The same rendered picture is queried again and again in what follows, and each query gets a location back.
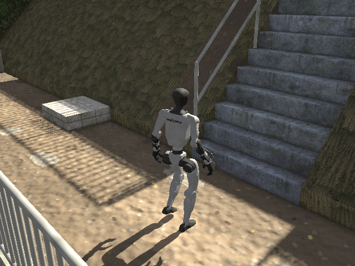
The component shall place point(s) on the left robot forearm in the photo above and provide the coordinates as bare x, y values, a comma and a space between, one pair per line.
155, 143

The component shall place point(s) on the robot right upper arm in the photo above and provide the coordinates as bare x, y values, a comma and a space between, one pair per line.
194, 129

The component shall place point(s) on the robot left upper arm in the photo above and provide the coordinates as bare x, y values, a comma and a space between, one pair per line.
159, 123

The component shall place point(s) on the robot right thigh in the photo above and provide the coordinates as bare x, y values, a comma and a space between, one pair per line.
192, 169

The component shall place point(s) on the right robot forearm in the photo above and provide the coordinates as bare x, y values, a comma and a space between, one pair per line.
203, 154

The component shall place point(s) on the left robot hand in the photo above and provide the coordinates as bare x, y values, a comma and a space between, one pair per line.
158, 153

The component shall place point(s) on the right robot hand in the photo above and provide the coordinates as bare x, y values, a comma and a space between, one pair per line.
210, 166

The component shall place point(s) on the robot right foot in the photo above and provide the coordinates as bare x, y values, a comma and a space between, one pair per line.
184, 227

